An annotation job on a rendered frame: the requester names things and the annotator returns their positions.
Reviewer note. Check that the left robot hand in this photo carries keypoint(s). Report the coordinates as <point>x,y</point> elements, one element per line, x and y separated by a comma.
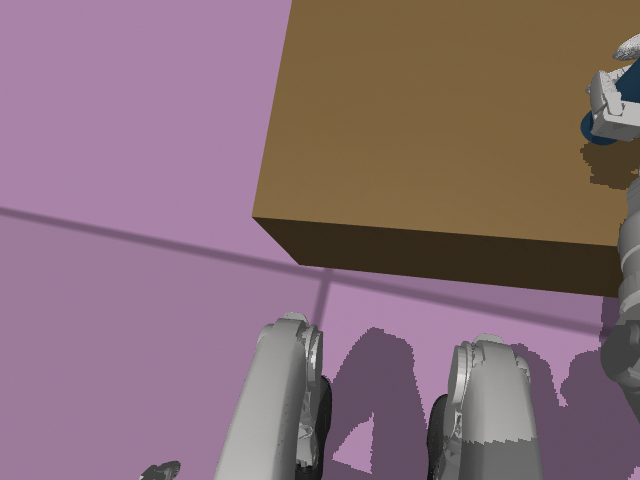
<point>166,471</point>

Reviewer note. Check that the right robot foot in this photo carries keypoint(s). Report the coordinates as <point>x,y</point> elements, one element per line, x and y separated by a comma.
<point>435,435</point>

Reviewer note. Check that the left robot foot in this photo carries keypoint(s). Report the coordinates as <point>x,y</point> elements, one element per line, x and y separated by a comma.
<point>322,427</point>

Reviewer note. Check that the can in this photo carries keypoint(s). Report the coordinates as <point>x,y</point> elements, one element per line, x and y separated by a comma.
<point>629,86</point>

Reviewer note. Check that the right robot hand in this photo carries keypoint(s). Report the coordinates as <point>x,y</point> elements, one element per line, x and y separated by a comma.
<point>614,118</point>

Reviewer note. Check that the right robot arm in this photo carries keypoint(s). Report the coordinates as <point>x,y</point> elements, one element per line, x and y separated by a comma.
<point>620,354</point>

